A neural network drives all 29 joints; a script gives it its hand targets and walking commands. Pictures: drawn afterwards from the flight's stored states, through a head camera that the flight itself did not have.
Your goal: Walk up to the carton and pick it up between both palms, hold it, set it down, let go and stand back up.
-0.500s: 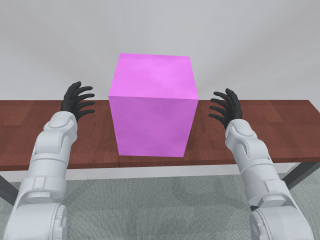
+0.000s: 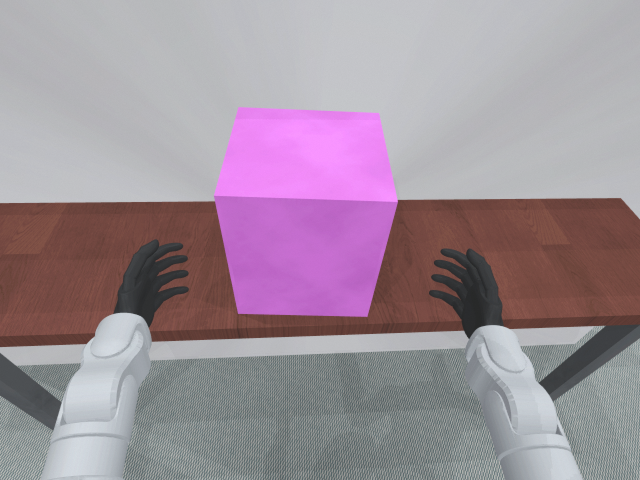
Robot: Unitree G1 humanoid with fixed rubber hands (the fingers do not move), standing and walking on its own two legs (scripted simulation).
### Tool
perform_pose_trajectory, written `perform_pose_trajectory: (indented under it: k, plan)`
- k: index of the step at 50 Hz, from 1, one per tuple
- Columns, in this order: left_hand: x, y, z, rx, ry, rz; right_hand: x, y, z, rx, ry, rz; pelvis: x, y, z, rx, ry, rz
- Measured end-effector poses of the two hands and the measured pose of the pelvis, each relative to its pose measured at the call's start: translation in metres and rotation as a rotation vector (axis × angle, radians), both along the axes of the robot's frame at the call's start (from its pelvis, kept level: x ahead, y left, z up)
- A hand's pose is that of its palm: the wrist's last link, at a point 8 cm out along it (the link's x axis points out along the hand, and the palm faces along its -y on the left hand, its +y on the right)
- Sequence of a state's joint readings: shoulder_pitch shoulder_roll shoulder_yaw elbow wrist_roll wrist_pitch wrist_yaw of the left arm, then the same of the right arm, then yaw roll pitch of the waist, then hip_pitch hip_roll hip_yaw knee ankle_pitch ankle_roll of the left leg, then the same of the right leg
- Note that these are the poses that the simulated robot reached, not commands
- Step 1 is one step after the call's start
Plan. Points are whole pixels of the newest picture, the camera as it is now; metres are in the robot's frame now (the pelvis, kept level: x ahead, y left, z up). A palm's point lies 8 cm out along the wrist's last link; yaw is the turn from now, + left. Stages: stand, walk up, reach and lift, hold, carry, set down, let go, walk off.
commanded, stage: set down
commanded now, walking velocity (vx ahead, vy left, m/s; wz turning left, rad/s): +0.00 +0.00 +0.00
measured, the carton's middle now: (306, 217) +0.48 +0.07 +0.06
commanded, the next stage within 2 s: let go in 1.38 s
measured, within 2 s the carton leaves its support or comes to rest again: neither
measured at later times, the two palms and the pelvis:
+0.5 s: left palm (133, 367) +0.23 +0.25 +0.02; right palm (483, 380) +0.26 -0.17 +0.02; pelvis +0.02 +0.01 +0.00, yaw +0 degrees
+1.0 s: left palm (145, 418) +0.19 +0.24 -0.04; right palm (494, 438) +0.21 -0.20 -0.04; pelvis +0.03 +0.00 +0.00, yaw +0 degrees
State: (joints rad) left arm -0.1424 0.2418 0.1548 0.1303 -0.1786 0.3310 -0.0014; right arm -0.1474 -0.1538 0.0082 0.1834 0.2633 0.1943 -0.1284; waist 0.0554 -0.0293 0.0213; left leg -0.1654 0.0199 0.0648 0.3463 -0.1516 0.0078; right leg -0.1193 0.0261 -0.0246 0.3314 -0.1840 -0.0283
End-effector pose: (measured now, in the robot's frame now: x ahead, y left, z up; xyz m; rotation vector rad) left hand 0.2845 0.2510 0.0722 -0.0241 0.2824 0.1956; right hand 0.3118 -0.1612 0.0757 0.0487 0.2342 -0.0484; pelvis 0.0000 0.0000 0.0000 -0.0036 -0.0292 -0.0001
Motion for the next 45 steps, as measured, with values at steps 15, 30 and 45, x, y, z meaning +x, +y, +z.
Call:
perform_pose_trajectory:
  k: [15, 30, 45]
  plan:
    - [-0.041, 0.005, -0.037, 0.032, 0.02, -0.007, -0.042, -0.008, -0.039, -0.023, 0.066, -0.006, 0.013, 0.003, 0.001, 0.0, 0.006, 0.005]
    - [-0.06, 0.001, -0.064, 0.061, 0.165, -0.029, -0.065, -0.019, -0.068, -0.068, 0.179, -0.014, 0.024, 0.005, 0.002, -0.003, -0.004, 0.003]
    - [-0.085, -0.008, -0.103, 0.087, 0.313, -0.054, -0.095, -0.035, -0.107, -0.124, 0.298, -0.009, 0.03, -0.001, 0.001, 0.001, -0.011, 0.0]
